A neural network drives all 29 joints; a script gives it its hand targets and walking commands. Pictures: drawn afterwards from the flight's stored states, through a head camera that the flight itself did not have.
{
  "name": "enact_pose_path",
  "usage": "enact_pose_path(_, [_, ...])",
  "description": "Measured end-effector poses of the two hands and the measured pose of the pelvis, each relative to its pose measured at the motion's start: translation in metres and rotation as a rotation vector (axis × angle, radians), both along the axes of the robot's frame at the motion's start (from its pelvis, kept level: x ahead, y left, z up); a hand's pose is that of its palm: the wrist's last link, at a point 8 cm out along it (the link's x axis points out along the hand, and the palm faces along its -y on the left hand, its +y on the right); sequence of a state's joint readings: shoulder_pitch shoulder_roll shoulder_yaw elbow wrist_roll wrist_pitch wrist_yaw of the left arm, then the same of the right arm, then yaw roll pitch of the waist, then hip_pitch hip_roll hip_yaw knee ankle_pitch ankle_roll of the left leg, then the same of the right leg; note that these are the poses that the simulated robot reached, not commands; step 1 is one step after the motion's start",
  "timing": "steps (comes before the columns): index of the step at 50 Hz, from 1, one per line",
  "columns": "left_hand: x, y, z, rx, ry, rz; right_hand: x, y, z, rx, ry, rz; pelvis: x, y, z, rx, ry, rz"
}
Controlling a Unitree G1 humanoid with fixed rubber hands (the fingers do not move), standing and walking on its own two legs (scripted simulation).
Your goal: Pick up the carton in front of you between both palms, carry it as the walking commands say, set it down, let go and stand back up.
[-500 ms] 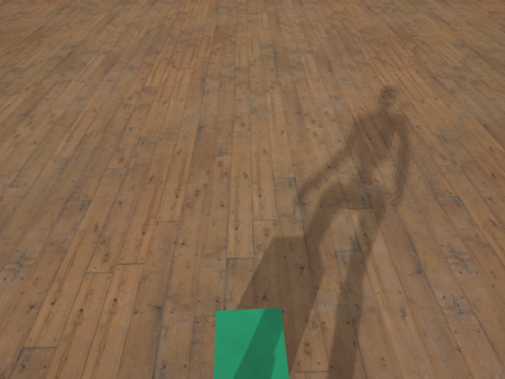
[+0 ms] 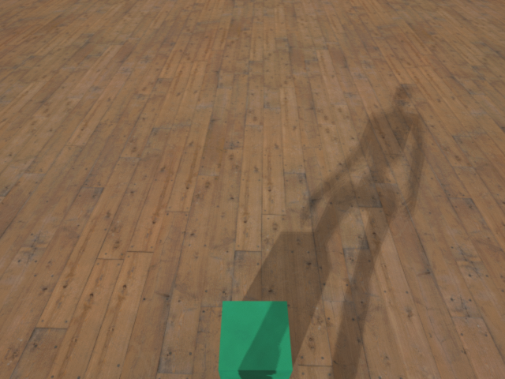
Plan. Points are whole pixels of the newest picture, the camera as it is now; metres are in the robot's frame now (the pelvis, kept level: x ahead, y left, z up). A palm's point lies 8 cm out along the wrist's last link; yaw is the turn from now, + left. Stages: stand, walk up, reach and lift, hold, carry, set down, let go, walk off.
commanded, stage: stand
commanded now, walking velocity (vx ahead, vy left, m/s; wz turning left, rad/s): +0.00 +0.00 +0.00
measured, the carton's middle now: (254, 346) +0.38 +0.01 -0.63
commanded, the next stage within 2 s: none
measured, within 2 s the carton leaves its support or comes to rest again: neither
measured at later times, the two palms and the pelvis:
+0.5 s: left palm out of the picture -0.05 +0.24 -0.13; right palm out of the picture +0.02 -0.25 -0.12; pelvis -0.01 -0.01 +0.00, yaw +1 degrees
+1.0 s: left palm out of the picture -0.08 +0.21 -0.14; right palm out of the picture -0.02 -0.25 -0.13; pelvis -0.02 -0.02 +0.01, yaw +2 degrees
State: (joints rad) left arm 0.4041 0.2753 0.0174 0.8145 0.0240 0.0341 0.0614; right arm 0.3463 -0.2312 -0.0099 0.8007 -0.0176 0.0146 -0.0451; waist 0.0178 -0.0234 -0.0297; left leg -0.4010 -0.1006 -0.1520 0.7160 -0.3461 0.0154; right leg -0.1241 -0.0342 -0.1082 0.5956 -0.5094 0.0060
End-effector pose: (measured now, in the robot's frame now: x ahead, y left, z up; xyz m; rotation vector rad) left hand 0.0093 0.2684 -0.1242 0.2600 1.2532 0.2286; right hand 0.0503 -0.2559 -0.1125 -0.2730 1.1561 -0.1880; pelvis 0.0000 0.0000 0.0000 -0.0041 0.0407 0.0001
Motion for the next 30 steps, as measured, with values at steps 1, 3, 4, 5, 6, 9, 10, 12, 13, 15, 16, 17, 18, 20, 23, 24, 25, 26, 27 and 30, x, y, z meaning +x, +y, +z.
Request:
enact_pose_path(1, [-0.003,0.000,0.000,-0.001,0.006,0.003,-0.002,0.000,0.000,0.001,0.004,0.000,-0.001,0.000,0.000,0.000,-0.002,0.002])
enact_pose_path(3, [-0.008,-0.002,-0.001,-0.005,0.019,0.008,-0.005,0.000,0.000,0.002,0.013,0.000,-0.002,-0.001,0.001,0.000,-0.005,0.004])
enact_pose_path(4, [-0.011,-0.002,-0.001,-0.007,0.025,0.011,-0.006,0.000,-0.001,0.003,0.017,0.000,-0.003,-0.001,0.001,-0.001,-0.007,0.006])
enact_pose_path(5, [-0.014,-0.003,-0.002,-0.009,0.031,0.014,-0.008,0.000,-0.001,0.004,0.021,0.000,-0.003,-0.001,0.001,-0.001,-0.009,0.007])
enact_pose_path(6, [-0.016,-0.004,-0.002,-0.011,0.037,0.016,-0.009,0.001,-0.001,0.004,0.025,0.000,-0.004,-0.001,0.002,-0.001,-0.010,0.008])
enact_pose_path(9, [-0.024,-0.007,-0.003,-0.018,0.055,0.025,-0.013,0.001,-0.002,0.007,0.038,0.000,-0.006,-0.002,0.002,-0.001,-0.015,0.011])
enact_pose_path(10, [-0.026,-0.008,-0.004,-0.021,0.061,0.027,-0.015,0.001,-0.002,0.009,0.042,-0.001,-0.006,-0.003,0.002,-0.002,-0.016,0.012])
enact_pose_path(12, [-0.031,-0.010,-0.005,-0.026,0.072,0.033,-0.018,0.001,-0.003,0.011,0.051,-0.001,-0.007,-0.004,0.003,-0.002,-0.019,0.014])
enact_pose_path(13, [-0.033,-0.011,-0.005,-0.028,0.078,0.036,-0.019,0.002,-0.003,0.012,0.056,-0.002,-0.008,-0.004,0.003,-0.002,-0.020,0.015])
enact_pose_path(15, [-0.038,-0.014,-0.006,-0.033,0.090,0.041,-0.022,0.002,-0.004,0.015,0.064,-0.003,-0.008,-0.005,0.003,-0.002,-0.023,0.017])
enact_pose_path(16, [-0.040,-0.015,-0.006,-0.036,0.096,0.044,-0.023,0.002,-0.004,0.017,0.069,-0.004,-0.009,-0.005,0.003,-0.003,-0.024,0.017])
enact_pose_path(17, [-0.042,-0.017,-0.007,-0.038,0.101,0.046,-0.024,0.002,-0.005,0.018,0.073,-0.005,-0.009,-0.006,0.003,-0.003,-0.025,0.018])
enact_pose_path(18, [-0.044,-0.018,-0.007,-0.041,0.107,0.049,-0.026,0.003,-0.005,0.020,0.078,-0.005,-0.009,-0.006,0.003,-0.003,-0.026,0.018])
enact_pose_path(20, [-0.048,-0.020,-0.008,-0.046,0.118,0.054,-0.028,0.003,-0.006,0.023,0.087,-0.007,-0.010,-0.007,0.004,-0.003,-0.029,0.019])
enact_pose_path(23, [-0.054,-0.024,-0.009,-0.053,0.133,0.061,-0.032,0.004,-0.008,0.027,0.101,-0.010,-0.011,-0.008,0.004,-0.003,-0.032,0.021])
enact_pose_path(24, [-0.056,-0.026,-0.010,-0.056,0.138,0.063,-0.034,0.004,-0.008,0.029,0.105,-0.011,-0.011,-0.008,0.004,-0.004,-0.033,0.021])
enact_pose_path(25, [-0.057,-0.027,-0.010,-0.058,0.143,0.065,-0.035,0.005,-0.009,0.030,0.110,-0.012,-0.011,-0.009,0.004,-0.004,-0.034,0.022])
enact_pose_path(26, [-0.059,-0.028,-0.010,-0.060,0.148,0.068,-0.037,0.005,-0.009,0.032,0.115,-0.013,-0.012,-0.009,0.004,-0.004,-0.035,0.022])
enact_pose_path(27, [-0.061,-0.030,-0.011,-0.062,0.153,0.070,-0.038,0.005,-0.010,0.034,0.120,-0.014,-0.012,-0.010,0.004,-0.004,-0.036,0.023])
enact_pose_path(30, [-0.065,-0.033,-0.012,-0.069,0.167,0.076,-0.042,0.006,-0.011,0.038,0.134,-0.017,-0.013,-0.011,0.004,-0.004,-0.039,0.024])
